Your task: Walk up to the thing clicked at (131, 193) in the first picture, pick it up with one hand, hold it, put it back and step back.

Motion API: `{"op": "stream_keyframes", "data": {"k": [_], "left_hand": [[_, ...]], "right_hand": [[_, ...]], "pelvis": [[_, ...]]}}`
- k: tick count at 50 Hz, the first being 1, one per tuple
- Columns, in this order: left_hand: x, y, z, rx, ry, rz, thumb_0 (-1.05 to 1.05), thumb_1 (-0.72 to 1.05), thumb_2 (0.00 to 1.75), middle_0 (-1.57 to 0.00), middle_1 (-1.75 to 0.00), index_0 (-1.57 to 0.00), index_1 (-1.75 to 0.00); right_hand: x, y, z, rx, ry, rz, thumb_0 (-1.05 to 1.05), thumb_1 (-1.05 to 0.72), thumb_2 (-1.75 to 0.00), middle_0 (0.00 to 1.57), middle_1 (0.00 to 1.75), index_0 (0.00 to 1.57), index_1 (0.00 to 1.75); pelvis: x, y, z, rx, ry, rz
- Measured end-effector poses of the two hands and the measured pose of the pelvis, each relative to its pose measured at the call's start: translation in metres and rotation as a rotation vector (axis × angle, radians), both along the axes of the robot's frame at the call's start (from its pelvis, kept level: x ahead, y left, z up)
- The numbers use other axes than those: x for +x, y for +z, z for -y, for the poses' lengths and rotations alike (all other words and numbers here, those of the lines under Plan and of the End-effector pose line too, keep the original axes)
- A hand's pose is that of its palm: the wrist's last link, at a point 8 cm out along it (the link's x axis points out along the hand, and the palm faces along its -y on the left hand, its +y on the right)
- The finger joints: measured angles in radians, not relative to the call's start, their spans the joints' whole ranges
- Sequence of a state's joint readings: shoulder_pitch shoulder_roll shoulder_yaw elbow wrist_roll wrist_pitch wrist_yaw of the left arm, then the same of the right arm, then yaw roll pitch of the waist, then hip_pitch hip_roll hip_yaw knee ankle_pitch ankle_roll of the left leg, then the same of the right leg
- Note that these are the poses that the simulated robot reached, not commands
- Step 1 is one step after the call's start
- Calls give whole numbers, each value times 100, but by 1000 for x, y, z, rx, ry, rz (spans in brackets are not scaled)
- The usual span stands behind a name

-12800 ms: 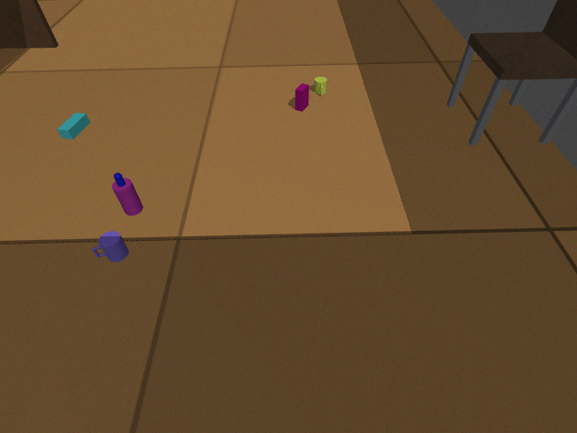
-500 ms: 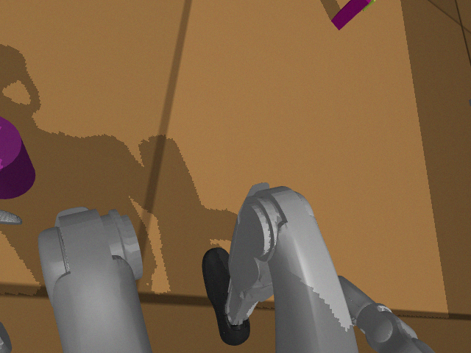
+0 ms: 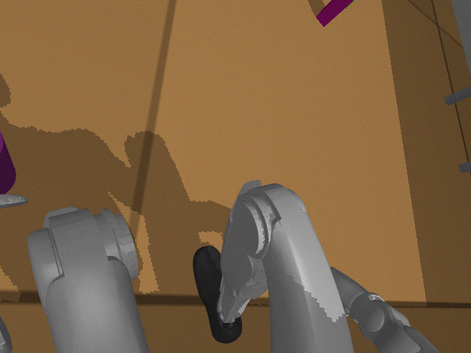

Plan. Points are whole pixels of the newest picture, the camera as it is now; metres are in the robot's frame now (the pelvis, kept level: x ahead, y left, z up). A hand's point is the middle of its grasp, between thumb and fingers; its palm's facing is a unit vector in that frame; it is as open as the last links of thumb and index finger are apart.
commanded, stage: close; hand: left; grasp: from the side
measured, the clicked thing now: out of the picture +0.43 +0.30 -0.17
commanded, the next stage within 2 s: settle in 0.54 s
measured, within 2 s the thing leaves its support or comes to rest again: leaves its support in 0.92 s
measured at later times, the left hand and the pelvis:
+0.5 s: hand out of the picture +0.42 +0.30 -0.15, palm faces +0.42 -0.91 +0.00, open 11.5 cm; pelvis +0.00 +0.00 +0.00, yaw -1 degrees
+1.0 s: hand out of the picture +0.43 +0.32 -0.13, palm faces +0.40 -0.92 -0.01, open 11.7 cm; pelvis +0.00 +0.00 +0.01, yaw +0 degrees
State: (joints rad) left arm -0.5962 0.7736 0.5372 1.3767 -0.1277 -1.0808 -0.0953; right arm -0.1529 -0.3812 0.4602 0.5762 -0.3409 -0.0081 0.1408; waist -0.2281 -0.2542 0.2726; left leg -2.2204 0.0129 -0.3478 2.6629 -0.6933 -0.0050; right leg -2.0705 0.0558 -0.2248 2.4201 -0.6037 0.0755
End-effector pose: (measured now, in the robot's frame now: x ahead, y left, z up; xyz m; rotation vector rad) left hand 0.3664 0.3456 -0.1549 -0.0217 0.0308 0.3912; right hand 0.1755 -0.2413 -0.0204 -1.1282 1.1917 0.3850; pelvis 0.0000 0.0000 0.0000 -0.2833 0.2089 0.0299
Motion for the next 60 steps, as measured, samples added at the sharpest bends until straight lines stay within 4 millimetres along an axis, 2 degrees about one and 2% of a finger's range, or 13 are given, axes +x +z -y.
{"op": "stream_keyframes", "data": {"k": [6, 18, 27, 45, 50, 60], "left_hand": [[10, 2, 3, 2, 4, 8, -2, -27, 26, -25, -23, -24, -23], [12, 6, 3, 21, 20, 3, -2, -4, 49, -47, -45, -44, -45], [17, 6, 1, 20, 43, -4, -1, -16, 58, -62, -68, -55, -67], [24, 7, -4, 22, 27, 6, 1, -43, 90, -63, -93, -57, -90], [19, 21, -11, 42, 15, 25, 1, -47, 95, -63, -96, -57, -93], [2, 73, -26, 65, 1, -1, 1, -50, 100, -63, -98, -57, -95]], "right_hand": [[0, 0, -4, 1, -1, 10, 0, -90, -90, 20, 29, 20, 30], [-12, -2, -3, 4, -18, -21, 0, -88, -90, 20, 29, 20, 30], [-20, 0, 2, -9, -32, -35, 0, -88, -90, 20, 29, 20, 30], [-21, 3, 6, -34, -79, -42, 0, -91, -91, 20, 30, 20, 30], [-17, 4, 6, -21, -100, -38, 0, -91, -91, 20, 30, 20, 30], [-1, -4, 4, 82, -185, 2, 0, -92, -91, 20, 30, 20, 30]], "pelvis": [[-1, -1, 0, -3, -5, 7], [-2, 2, 0, -2, -10, 4], [-3, 2, 1, -1, -14, 3], [0, 5, 0, -6, -13, -12], [1, 9, 1, 0, -6, -36], [8, 24, 4, 23, 22, -128]]}}
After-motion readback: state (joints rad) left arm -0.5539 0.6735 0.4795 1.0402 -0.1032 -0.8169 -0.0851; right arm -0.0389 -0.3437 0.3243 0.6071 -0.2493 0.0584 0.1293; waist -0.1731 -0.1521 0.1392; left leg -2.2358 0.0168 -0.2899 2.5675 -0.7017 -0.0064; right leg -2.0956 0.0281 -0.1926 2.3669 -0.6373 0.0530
